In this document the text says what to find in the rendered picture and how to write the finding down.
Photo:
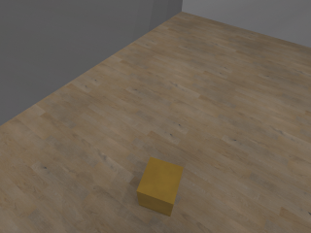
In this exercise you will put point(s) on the carton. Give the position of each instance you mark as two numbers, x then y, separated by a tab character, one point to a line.
158	187

